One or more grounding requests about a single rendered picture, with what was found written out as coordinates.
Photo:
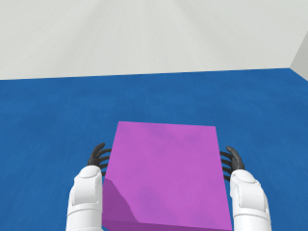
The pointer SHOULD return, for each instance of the robot right hand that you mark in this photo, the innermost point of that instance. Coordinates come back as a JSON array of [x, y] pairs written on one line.
[[235, 162]]

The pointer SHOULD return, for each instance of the robot left hand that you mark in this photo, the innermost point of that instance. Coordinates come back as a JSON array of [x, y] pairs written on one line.
[[95, 158]]

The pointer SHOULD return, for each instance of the left robot forearm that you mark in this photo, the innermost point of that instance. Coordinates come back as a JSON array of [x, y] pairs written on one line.
[[85, 203]]

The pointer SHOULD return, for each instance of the right robot forearm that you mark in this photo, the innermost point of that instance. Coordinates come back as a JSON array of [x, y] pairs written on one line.
[[249, 203]]

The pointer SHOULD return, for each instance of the carton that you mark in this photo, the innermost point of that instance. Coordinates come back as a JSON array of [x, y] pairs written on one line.
[[165, 177]]

